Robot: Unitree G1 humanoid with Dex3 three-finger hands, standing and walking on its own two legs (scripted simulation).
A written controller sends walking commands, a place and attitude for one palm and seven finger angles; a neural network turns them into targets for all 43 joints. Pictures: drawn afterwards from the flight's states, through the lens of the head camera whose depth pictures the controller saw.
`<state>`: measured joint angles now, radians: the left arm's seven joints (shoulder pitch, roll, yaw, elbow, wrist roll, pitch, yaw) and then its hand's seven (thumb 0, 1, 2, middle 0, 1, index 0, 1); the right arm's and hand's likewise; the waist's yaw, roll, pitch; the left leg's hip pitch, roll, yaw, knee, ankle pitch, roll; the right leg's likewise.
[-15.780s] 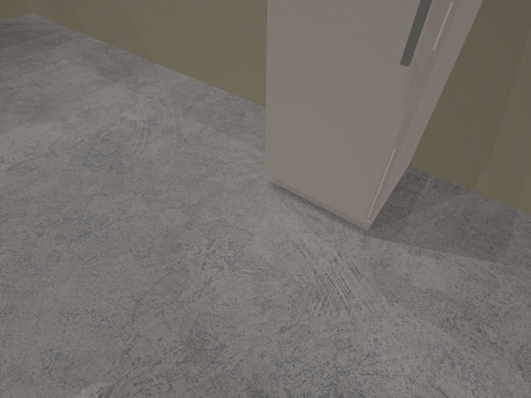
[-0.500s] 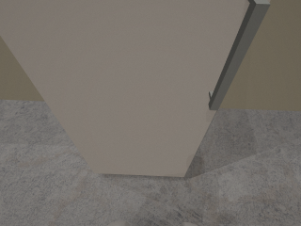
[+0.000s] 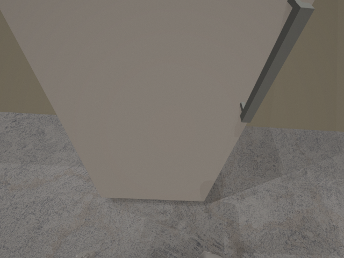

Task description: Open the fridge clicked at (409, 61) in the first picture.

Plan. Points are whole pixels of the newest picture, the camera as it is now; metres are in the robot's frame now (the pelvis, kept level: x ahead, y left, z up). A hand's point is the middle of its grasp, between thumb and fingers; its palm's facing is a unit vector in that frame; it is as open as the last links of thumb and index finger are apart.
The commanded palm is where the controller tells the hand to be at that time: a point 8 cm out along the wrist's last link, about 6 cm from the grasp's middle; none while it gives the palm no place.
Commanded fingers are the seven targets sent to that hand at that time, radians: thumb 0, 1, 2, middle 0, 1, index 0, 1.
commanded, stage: come to a stop and stand still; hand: right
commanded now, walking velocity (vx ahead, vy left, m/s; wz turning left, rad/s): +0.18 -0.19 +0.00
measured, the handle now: (265, 70) +0.46 -0.16 +0.22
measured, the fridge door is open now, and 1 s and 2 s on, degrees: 0 0 0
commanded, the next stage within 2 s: look again from close up in 0.84 s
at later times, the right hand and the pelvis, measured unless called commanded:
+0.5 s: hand out of the picture -0.05 -0.23 -0.17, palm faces +0.10 +0.98 -0.18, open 7.4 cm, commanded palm none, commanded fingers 0.00 -0.90 -0.90 0.20 0.30 0.20 0.30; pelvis -0.02 -0.05 +0.01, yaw -1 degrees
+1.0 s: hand out of the picture -0.01 -0.23 -0.16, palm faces +0.01 +0.98 -0.21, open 7.4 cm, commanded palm none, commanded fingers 0.00 -0.90 -0.90 0.20 0.30 0.20 0.30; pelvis -0.02 -0.05 +0.01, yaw -2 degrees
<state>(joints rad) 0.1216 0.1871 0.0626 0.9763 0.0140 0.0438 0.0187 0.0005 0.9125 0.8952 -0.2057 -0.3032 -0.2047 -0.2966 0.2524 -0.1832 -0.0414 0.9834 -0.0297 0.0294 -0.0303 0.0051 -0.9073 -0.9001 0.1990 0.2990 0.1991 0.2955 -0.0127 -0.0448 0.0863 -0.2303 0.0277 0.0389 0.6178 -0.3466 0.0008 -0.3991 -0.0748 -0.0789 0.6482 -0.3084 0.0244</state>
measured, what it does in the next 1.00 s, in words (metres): steps on the spot: right foot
